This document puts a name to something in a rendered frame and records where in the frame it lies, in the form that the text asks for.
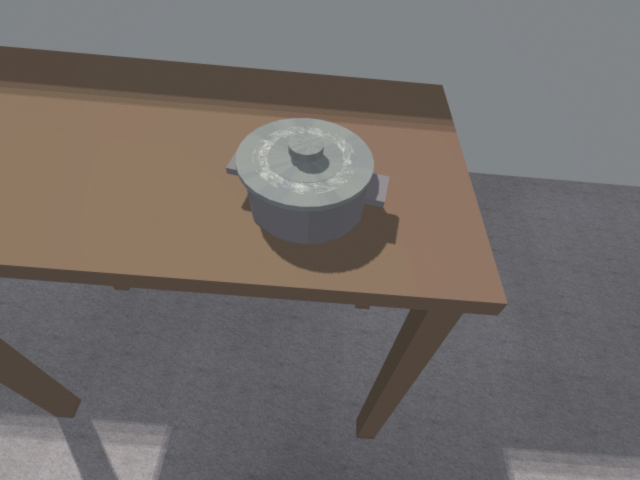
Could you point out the knob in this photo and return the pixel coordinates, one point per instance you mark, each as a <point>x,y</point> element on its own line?
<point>305,147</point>

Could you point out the pot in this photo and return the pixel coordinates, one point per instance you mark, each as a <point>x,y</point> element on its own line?
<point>314,227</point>

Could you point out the table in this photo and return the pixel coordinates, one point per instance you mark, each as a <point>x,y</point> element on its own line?
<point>113,172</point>

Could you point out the lid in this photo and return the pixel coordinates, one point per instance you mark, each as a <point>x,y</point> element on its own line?
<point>266,169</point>

